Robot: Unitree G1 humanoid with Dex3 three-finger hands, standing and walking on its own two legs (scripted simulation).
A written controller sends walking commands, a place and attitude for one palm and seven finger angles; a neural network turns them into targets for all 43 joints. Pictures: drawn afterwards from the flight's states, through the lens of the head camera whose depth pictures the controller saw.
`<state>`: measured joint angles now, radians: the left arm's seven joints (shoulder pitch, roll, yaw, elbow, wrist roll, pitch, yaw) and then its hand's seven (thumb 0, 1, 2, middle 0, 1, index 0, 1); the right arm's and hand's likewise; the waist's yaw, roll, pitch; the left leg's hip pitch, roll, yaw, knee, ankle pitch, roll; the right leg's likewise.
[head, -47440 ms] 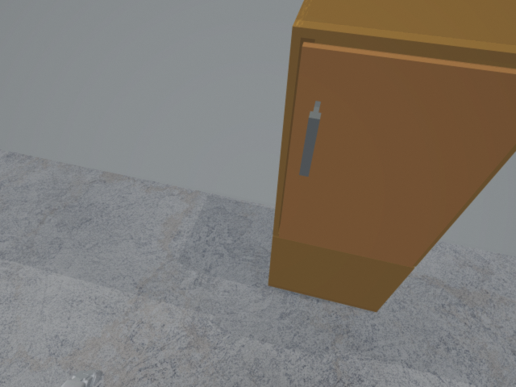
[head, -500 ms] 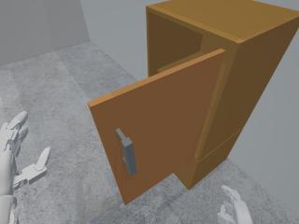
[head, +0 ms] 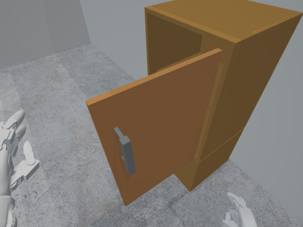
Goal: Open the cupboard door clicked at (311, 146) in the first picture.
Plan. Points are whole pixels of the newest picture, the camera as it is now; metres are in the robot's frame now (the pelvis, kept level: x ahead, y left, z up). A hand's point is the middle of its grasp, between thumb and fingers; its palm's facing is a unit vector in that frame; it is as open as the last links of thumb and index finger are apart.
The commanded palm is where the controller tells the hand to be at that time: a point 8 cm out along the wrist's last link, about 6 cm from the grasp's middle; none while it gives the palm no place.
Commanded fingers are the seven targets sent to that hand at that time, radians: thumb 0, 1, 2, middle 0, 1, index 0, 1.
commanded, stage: step back with the hand held close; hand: left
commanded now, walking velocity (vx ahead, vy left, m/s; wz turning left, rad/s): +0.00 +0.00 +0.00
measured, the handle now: (124, 151) +0.29 +0.12 +0.06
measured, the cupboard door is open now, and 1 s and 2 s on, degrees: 88 88 88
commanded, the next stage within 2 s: stop stepping back and stand still in 1.14 s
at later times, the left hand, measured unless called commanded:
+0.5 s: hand (19, 180) +0.15 +0.27 +0.16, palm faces +0.35 -0.78 -0.51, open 7.4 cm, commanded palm +0.09 +0.31 +0.17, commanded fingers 0.00 0.90 0.90 -0.20 -0.30 -0.20 -0.30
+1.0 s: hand out of the picture +0.06 +0.29 +0.16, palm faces +0.45 -0.75 -0.48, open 7.4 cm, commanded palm +0.00 +0.32 +0.17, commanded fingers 0.00 0.90 0.90 -0.20 -0.30 -0.20 -0.30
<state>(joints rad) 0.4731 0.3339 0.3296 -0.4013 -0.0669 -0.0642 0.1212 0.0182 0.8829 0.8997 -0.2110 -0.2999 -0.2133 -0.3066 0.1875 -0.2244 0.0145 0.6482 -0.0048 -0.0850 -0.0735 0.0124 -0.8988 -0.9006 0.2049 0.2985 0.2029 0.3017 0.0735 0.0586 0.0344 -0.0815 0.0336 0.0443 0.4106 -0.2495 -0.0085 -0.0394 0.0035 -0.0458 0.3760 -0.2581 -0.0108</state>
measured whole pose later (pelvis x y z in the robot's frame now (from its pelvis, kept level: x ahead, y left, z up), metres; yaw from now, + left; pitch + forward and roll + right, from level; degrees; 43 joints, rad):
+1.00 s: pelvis -0.14 +0.02 -0.02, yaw +0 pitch +1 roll -2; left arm 0.55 0.40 0.45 -0.54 -0.04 -0.22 0.17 0.02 0.89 0.90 -0.21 -0.30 -0.21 -0.31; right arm 0.19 -0.18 0.01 0.62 -0.02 -0.11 -0.06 0.01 -0.90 -0.90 0.21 0.30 0.21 0.30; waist 0.02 0.03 0.03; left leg -0.47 0.03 0.04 0.51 -0.09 0.02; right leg -0.23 0.06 0.00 0.52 -0.32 -0.03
